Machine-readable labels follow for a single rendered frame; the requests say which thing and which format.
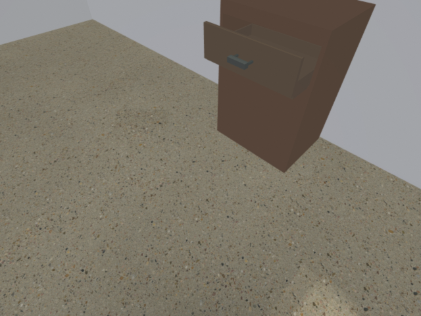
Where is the cabinet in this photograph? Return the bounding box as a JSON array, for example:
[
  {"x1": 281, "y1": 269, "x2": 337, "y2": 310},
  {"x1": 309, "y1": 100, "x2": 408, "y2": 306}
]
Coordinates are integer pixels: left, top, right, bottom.
[{"x1": 217, "y1": 0, "x2": 376, "y2": 173}]

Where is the handle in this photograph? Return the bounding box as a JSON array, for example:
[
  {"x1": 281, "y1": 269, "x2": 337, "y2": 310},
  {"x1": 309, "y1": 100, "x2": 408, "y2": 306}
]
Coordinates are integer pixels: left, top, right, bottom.
[{"x1": 227, "y1": 54, "x2": 253, "y2": 70}]

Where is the drawer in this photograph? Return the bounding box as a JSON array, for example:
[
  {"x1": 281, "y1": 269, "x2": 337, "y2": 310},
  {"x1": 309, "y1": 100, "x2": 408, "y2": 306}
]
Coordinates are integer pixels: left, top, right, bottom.
[{"x1": 203, "y1": 21, "x2": 322, "y2": 99}]

